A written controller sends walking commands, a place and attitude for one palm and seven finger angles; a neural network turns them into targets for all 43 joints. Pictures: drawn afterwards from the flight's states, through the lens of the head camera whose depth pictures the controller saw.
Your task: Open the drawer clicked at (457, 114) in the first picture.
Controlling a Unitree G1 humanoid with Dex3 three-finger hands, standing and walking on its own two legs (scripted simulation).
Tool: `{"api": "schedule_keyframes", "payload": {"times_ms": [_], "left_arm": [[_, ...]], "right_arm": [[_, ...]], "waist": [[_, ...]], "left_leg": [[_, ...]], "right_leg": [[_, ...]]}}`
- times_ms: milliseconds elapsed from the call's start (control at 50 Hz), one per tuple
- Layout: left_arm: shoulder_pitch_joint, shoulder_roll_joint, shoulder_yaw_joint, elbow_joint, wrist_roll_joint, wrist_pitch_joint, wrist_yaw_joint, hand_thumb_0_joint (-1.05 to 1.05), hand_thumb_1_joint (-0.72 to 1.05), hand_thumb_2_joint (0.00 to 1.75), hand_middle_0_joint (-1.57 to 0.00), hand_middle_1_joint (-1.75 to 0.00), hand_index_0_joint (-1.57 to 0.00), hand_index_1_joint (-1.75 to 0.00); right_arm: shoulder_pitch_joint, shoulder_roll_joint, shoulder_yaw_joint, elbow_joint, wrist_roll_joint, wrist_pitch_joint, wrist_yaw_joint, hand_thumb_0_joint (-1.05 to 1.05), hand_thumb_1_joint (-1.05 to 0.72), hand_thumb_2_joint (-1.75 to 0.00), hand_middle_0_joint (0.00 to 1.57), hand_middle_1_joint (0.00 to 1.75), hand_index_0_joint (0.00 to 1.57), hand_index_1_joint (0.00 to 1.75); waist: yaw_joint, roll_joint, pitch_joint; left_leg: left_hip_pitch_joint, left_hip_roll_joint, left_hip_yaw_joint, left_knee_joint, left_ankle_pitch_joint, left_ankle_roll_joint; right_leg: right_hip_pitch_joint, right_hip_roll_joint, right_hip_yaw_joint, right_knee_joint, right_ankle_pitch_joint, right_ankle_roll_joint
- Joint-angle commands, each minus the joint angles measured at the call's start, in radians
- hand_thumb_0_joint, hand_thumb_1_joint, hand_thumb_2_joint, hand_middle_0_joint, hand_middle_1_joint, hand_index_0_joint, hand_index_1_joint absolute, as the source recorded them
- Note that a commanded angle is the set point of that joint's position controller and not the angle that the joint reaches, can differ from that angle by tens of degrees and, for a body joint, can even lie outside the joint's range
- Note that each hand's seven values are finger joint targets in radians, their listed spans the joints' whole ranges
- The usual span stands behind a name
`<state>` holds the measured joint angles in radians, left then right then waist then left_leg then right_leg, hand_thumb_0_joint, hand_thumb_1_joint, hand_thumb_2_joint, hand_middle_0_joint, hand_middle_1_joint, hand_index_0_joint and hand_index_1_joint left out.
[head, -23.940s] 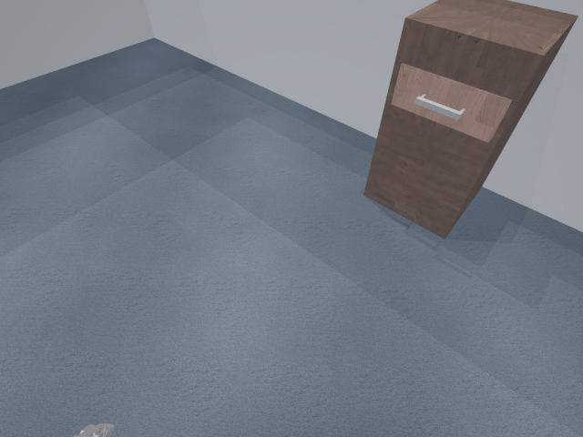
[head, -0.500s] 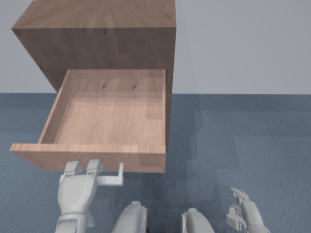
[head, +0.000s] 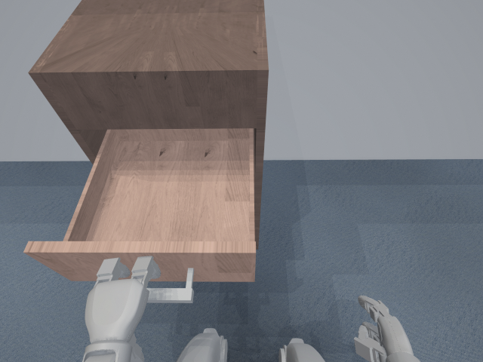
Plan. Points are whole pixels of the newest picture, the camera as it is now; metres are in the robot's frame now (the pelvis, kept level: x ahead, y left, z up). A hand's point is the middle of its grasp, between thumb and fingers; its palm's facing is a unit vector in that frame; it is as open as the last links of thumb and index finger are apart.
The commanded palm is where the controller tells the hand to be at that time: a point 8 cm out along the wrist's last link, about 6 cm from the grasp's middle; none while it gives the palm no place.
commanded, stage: lift the hand off the handle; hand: left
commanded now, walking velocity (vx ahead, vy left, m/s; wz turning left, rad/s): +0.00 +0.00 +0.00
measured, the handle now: (148, 284) +0.26 +0.20 -0.07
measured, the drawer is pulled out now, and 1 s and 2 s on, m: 0.28 0.28 0.28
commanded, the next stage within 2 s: draw the hand back to the body in 1.58 s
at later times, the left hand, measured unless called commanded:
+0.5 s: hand (125, 303) +0.21 +0.21 -0.02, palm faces -0.04 -0.12 -0.99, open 13.2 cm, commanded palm +0.21 +0.19 +0.05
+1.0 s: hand (126, 286) +0.23 +0.19 +0.03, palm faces +0.04 -0.13 -0.99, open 13.7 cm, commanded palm +0.20 +0.19 +0.09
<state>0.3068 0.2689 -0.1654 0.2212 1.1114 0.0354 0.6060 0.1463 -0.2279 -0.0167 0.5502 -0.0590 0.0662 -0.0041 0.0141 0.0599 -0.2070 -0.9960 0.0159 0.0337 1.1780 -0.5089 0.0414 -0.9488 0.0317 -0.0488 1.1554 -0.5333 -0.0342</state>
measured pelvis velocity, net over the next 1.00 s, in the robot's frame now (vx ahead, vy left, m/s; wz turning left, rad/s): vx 0.01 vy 0.00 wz -0.01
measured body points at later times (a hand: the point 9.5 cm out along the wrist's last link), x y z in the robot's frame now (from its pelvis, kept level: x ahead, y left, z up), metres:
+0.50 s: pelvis +0.01 +0.00 +0.02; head +0.06 -0.02 +0.47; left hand +0.21 +0.21 +0.03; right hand +0.19 -0.23 -0.08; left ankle +0.03 +0.10 -0.64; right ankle +0.01 -0.10 -0.64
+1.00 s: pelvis +0.01 +0.00 +0.04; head +0.04 -0.03 +0.49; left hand +0.22 +0.20 +0.08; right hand +0.21 -0.23 -0.06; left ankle +0.03 +0.10 -0.64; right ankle +0.01 -0.10 -0.64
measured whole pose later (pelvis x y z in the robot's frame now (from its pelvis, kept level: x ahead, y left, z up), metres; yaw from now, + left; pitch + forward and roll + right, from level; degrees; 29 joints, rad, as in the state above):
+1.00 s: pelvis +0.01 +0.00 +0.04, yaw +0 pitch +11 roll +0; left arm 0.35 0.26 -0.20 0.06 1.07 0.09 0.52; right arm 0.17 -0.23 -0.01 0.52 -0.02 0.11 0.04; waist 0.04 0.07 -0.16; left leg -0.69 0.01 0.06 0.94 -0.44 0.04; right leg -0.66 0.03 -0.02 0.94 -0.47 -0.03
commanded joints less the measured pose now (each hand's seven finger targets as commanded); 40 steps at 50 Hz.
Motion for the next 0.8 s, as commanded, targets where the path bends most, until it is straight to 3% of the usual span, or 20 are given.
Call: {"api": "schedule_keyframes", "payload": {"times_ms": [0,80,140,200,300,340,480,540,700,780], "left_arm": [[-0.120,0.122,0.088,-0.241,-0.004,-0.009,0.058,0.00,-0.50,0.30,-0.30,-1.20,-0.30,-1.20],[-0.165,0.144,0.106,-0.246,-0.010,-0.014,0.052,0.00,-0.50,0.30,-0.30,-1.20,-0.30,-1.20],[-0.136,0.163,0.129,-0.278,-0.013,-0.022,0.054,0.00,-0.50,0.30,-0.30,-1.20,-0.30,-1.20],[-0.105,0.129,0.097,-0.295,-0.022,-0.025,0.051,0.00,-0.50,0.30,-0.30,-1.20,-0.30,-1.20],[-0.100,0.129,0.092,-0.287,-0.018,-0.012,0.040,0.00,-0.50,0.30,-0.30,-1.20,-0.30,-1.20],[-0.131,0.149,0.106,-0.308,-0.020,-0.012,0.037,0.00,-0.50,0.30,-0.30,-1.20,-0.30,-1.20],[-0.141,0.113,0.052,-0.317,-0.019,0.001,0.016,0.00,-0.50,0.30,-0.30,-1.20,-0.30,-1.20],[-0.122,0.139,0.077,-0.343,-0.027,0.006,0.011,0.00,-0.50,0.30,-0.30,-1.20,-0.30,-1.20],[-0.068,0.116,0.053,-0.349,-0.029,0.011,-0.013,0.00,-0.50,0.30,-0.30,-1.20,-0.30,-1.20],[-0.037,0.118,0.053,-0.373,-0.030,0.013,-0.024,0.00,-0.50,0.30,-0.30,-1.20,-0.30,-1.20]], "right_arm": [[-0.067,-0.111,-0.042,-0.148,0.001,-0.039,-0.008,0.00,-0.90,-0.90,0.20,0.30,0.20,0.30],[-0.061,-0.112,-0.041,-0.141,0.003,-0.041,-0.009,0.00,-0.90,-0.90,0.20,0.30,0.20,0.30],[-0.063,-0.111,-0.041,-0.152,0.002,-0.040,-0.010,0.00,-0.90,-0.90,0.20,0.30,0.20,0.30],[-0.063,-0.108,-0.044,-0.154,0.004,-0.043,-0.006,0.00,-0.90,-0.90,0.20,0.30,0.20,0.30],[-0.068,-0.110,-0.043,-0.156,0.006,-0.037,-0.001,0.00,-0.90,-0.90,0.20,0.30,0.20,0.30],[-0.061,-0.113,-0.042,-0.155,0.005,-0.036,0.000,0.00,-0.90,-0.90,0.20,0.30,0.20,0.30],[-0.064,-0.111,-0.040,-0.161,0.010,-0.030,0.008,0.00,-0.90,-0.90,0.20,0.30,0.20,0.30],[-0.058,-0.114,-0.040,-0.170,0.013,-0.029,0.007,0.00,-0.90,-0.90,0.20,0.30,0.20,0.30],[-0.069,-0.107,-0.042,-0.179,0.021,-0.021,0.017,0.00,-0.90,-0.90,0.20,0.30,0.20,0.30],[-0.068,-0.106,-0.038,-0.188,0.020,-0.017,0.026,0.00,-0.90,-0.90,0.20,0.30,0.20,0.30]], "waist": [[-0.016,-0.017,-0.221],[-0.020,-0.024,-0.233],[-0.004,-0.006,-0.256],[-0.010,0.001,-0.238],[-0.013,-0.017,-0.194],[-0.014,-0.019,-0.215],[-0.021,-0.029,-0.176],[-0.007,-0.024,-0.201],[0.001,-0.033,-0.135],[0.009,-0.049,-0.156]], "left_leg": [[0.317,-0.010,-0.042,-0.179,0.192,-0.001],[0.335,-0.011,-0.036,-0.188,0.191,0.002],[0.360,-0.011,-0.038,-0.202,0.226,-0.002],[0.388,-0.011,-0.039,-0.212,0.245,-0.002],[0.386,-0.010,-0.041,-0.236,0.223,-0.002],[0.401,-0.009,-0.040,-0.243,0.230,-0.003],[0.439,-0.007,-0.041,-0.277,0.220,-0.001],[0.457,-0.008,-0.037,-0.293,0.246,0.000],[0.482,-0.007,-0.036,-0.328,0.250,-0.001],[0.501,-0.008,-0.033,-0.335,0.272,-0.003]], "right_leg": [[0.073,0.006,0.024,-0.225,0.198,-0.026],[0.086,0.005,0.033,-0.241,0.202,-0.022],[0.115,0.006,0.034,-0.240,0.229,-0.026],[0.124,0.007,0.027,-0.249,0.248,-0.027],[0.135,0.007,0.031,-0.273,0.234,-0.026],[0.143,0.006,0.033,-0.278,0.231,-0.025],[0.150,0.005,0.030,-0.311,0.211,-0.023],[0.195,0.005,0.035,-0.321,0.243,-0.027],[0.229,0.005,0.036,-0.351,0.256,-0.029],[0.249,0.006,0.043,-0.358,0.278,-0.028]]}}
